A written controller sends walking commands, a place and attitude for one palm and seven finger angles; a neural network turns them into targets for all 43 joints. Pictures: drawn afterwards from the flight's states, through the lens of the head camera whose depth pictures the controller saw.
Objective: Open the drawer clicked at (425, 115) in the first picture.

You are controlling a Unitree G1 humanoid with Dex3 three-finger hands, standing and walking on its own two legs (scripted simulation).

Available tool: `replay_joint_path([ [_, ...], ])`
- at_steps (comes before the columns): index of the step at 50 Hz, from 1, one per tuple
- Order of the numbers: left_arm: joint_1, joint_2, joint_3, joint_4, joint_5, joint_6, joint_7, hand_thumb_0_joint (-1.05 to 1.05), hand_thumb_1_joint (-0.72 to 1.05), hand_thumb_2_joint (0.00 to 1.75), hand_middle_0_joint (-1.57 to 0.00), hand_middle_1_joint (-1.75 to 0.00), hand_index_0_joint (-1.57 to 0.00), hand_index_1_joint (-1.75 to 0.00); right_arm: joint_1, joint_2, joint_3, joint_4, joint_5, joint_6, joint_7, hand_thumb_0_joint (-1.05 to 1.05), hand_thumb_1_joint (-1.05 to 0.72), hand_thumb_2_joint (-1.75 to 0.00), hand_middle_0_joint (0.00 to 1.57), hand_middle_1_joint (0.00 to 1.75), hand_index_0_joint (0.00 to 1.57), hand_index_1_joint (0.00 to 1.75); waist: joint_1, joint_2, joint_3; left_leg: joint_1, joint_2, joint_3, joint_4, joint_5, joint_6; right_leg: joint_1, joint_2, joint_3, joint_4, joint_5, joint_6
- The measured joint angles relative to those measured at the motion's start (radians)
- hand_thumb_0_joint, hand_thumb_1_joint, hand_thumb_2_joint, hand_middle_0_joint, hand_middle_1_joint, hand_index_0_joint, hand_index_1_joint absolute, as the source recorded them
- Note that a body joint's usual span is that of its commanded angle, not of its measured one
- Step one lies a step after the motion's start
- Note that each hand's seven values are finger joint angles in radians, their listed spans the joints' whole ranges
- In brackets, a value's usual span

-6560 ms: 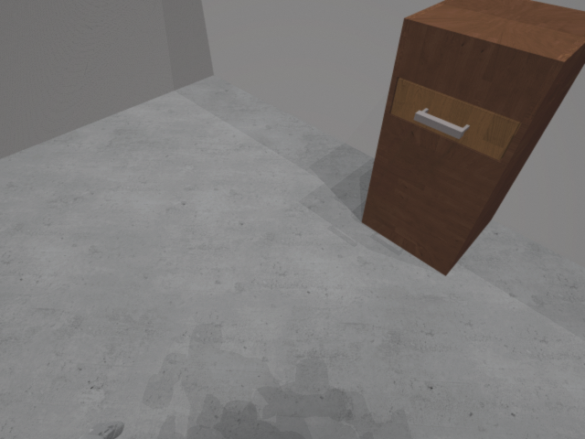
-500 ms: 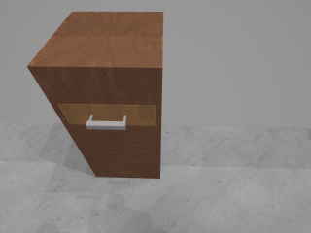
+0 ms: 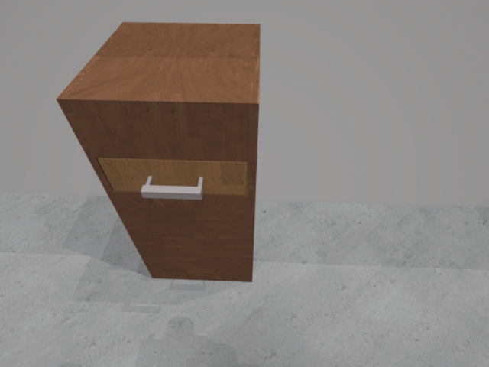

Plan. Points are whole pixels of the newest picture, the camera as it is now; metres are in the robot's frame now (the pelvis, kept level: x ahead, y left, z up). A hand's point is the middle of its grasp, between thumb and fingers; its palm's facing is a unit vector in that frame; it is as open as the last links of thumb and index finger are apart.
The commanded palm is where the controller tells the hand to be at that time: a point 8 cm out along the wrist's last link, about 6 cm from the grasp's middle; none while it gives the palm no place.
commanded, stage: look again from close up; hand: left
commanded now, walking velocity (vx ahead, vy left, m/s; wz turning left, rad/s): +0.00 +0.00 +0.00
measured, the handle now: (173, 186) +0.56 +0.23 -0.11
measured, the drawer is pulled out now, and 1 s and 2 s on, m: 0.00 0.00 0.00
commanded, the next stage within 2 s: shuffle to correct the standing spot in 0.18 s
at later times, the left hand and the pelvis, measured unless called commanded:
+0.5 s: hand out of the picture -0.01 +0.16 -0.18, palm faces +0.06 -0.99 -0.16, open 7.4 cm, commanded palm none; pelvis +0.01 +0.00 +0.00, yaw +0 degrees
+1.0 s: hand out of the picture +0.14 +0.19 -0.16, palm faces +0.04 -0.97 -0.26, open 7.4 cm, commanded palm none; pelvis +0.08 +0.00 +0.00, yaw +1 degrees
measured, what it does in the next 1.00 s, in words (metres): steps on the spot: right foot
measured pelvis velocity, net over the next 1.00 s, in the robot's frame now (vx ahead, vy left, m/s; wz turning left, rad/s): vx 0.08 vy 0.00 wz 0.01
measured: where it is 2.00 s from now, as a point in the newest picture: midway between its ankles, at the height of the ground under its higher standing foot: outside the picture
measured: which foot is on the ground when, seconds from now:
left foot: down 0.00-0.86, up 0.88-1.00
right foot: down 0.00-0.60, up 0.62-0.80, down 0.82-1.00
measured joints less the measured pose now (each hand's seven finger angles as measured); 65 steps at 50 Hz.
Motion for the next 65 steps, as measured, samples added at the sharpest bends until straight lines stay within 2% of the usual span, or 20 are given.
replay_joint_path([
  [16,0.013,-0.004,0.0,0.002,0.001,0.001,-0.009,0.01,0.91,0.89,-0.2,-0.3,-0.2,-0.3,0.027,0.026,0.011,0.041,0.003,-0.004,0.007,0.0,-0.91,-0.9,0.2,0.3,0.2,0.3,0.001,-0.018,0.005,0.001,0.0,0.007,-0.045,0.037,-0.005,-0.011,0.001,0.007,-0.024,0.028,-0.006],
  [26,0.057,-0.014,0.03,-0.014,0.011,-0.002,-0.019,0.01,0.9,0.89,-0.2,-0.3,-0.2,-0.3,0.081,0.019,-0.003,0.042,-0.006,0.01,0.019,0.0,-0.91,-0.9,0.2,0.3,0.2,0.3,0.01,-0.006,-0.014,-0.051,0.015,-0.014,0.08,-0.055,0.006,-0.026,0.013,-0.015,0.035,-0.039,-0.01],
  [29,0.075,-0.007,0.041,-0.01,0.013,0.001,-0.019,0.01,0.9,0.89,-0.2,-0.3,-0.2,-0.3,0.089,0.025,-0.005,0.04,-0.006,-0.004,0.018,0.0,-0.91,-0.9,0.2,0.3,0.2,0.3,0.013,-0.036,-0.016,-0.034,-0.002,-0.002,0.065,-0.069,0.006,-0.028,-0.004,-0.002,0.056,-0.066,-0.005],
  [32,0.075,-0.004,0.042,0.003,0.016,0.01,-0.019,0.01,0.91,0.89,-0.2,-0.3,-0.2,-0.3,0.101,0.028,-0.005,0.03,-0.011,-0.036,0.008,0.0,-0.91,-0.9,0.2,0.3,0.2,0.3,0.007,-0.044,-0.011,-0.009,-0.01,0.02,0.047,-0.083,0.025,-0.087,-0.011,-0.004,0.21,-0.156,-0.032],
  [35,0.037,-0.001,0.042,0.006,0.011,0.014,-0.014,0.01,0.91,0.89,-0.2,-0.3,-0.2,-0.3,0.115,0.039,0.001,0.027,-0.012,-0.048,-0.009,0.0,-0.91,-0.9,0.2,0.3,0.2,0.3,-0.017,-0.032,0.009,0.033,-0.012,0.019,-0.006,-0.069,0.028,-0.157,-0.011,-0.021,0.348,-0.222,-0.036],
  [38,-0.026,0.006,0.047,-0.018,0.006,0.012,-0.007,0.02,0.92,0.89,-0.2,-0.3,-0.2,-0.3,0.119,0.054,0.009,0.041,-0.008,-0.038,-0.015,0.0,-0.91,-0.9,0.2,0.3,0.2,0.3,-0.022,-0.021,0.037,0.073,-0.017,0.011,-0.059,-0.048,0.022,-0.171,-0.021,-0.036,0.255,-0.133,-0.028],
  [41,-0.07,0.027,0.051,-0.053,0.003,-0.007,-0.005,0.02,0.93,0.89,-0.2,-0.3,-0.2,-0.3,0.117,0.068,0.006,0.05,0.007,-0.021,-0.014,0.0,-0.9,-0.9,0.2,0.3,0.2,0.3,-0.011,-0.018,0.06,0.085,-0.022,0.013,-0.038,-0.055,0.011,-0.131,-0.026,-0.045,0.068,0.084,-0.025],
  [43,-0.086,0.032,0.053,-0.068,0.005,-0.021,-0.001,0.02,0.93,0.89,-0.2,-0.3,-0.2,-0.3,0.104,0.066,-0.007,0.052,0.015,-0.006,-0.012,0.0,-0.9,-0.9,0.2,0.3,0.2,0.3,-0.008,-0.004,0.06,0.046,-0.014,0.009,0.058,-0.062,0.003,-0.12,-0.021,-0.049,0.07,0.05,-0.027],
  [47,-0.109,0.034,0.048,-0.087,0.011,-0.021,0.011,0.01,0.92,0.89,-0.2,-0.3,-0.2,-0.3,0.036,0.051,-0.035,0.032,0.022,0.026,-0.012,0.0,-0.9,-0.9,0.21,0.3,0.2,0.3,-0.01,-0.01,0.057,-0.106,-0.024,-0.021,0.359,-0.21,-0.008,-0.105,-0.038,-0.056,0.062,0.005,-0.037],
  [49,-0.117,0.029,0.048,-0.095,0.016,-0.008,0.013,0.01,0.92,0.89,-0.2,-0.3,-0.2,-0.3,-0.01,0.042,-0.044,0.012,0.021,0.034,-0.008,0.0,-0.9,-0.9,0.2,0.3,0.2,0.3,-0.007,-0.018,0.062,-0.156,-0.015,-0.028,0.392,-0.213,-0.014,-0.094,-0.042,-0.055,0.039,0.021,-0.031],
  [53,-0.113,0.017,0.052,-0.11,0.02,0.012,0.008,0.01,0.92,0.89,-0.2,-0.3,-0.2,-0.3,-0.077,0.009,-0.06,-0.026,0.012,0.036,-0.004,0.01,-0.93,-0.9,0.2,0.3,0.2,0.3,0.0,-0.034,0.062,-0.196,0.005,-0.02,0.291,-0.12,-0.032,-0.093,-0.046,-0.053,0.028,0.034,-0.021],
  [56,-0.092,0.025,0.059,-0.115,0.016,0.024,0.003,0.01,0.92,0.89,-0.2,-0.3,-0.2,-0.3,-0.092,-0.009,-0.061,-0.055,0.01,0.018,0.003,0.01,-0.93,-0.9,0.2,0.3,0.2,0.3,0.004,-0.043,0.053,-0.142,0.017,-0.003,0.083,0.055,-0.035,-0.105,-0.041,-0.049,0.075,0.012,-0.008],
  [57,-0.085,0.026,0.054,-0.109,0.011,0.026,0.008,0.01,0.92,0.89,-0.2,-0.3,-0.2,-0.3,-0.091,-0.017,-0.062,-0.064,0.011,0.016,0.005,0.01,-0.93,-0.9,0.2,0.3,0.2,0.3,0.002,-0.037,0.048,-0.134,0.025,-0.002,0.07,0.069,-0.031,-0.108,-0.036,-0.053,0.096,0.0,-0.002],
  [60,-0.049,0.029,0.043,-0.104,0.009,0.037,0.017,0.01,0.92,0.89,-0.2,-0.3,-0.2,-0.3,-0.085,-0.028,-0.061,-0.107,0.004,0.034,0.012,0.01,-0.92,-0.9,0.2,0.3,0.2,0.3,0.003,-0.034,0.023,-0.138,0.027,0.013,0.133,0.014,-0.009,-0.094,-0.037,-0.038,0.108,-0.008,0.016],
  [65,-0.01,0.036,0.028,-0.122,0.015,0.052,0.003,0.01,0.91,0.89,-0.2,-0.3,-0.2,-0.3,-0.063,-0.03,-0.044,-0.165,-0.003,0.034,0.015,0.0,-0.91,-0.9,0.2,0.3,0.2,0.3,0.008,-0.003,-0.015,-0.129,0.017,0.03,0.132,0.007,0.016,-0.085,-0.044,-0.022,0.097,0.001,0.007],
])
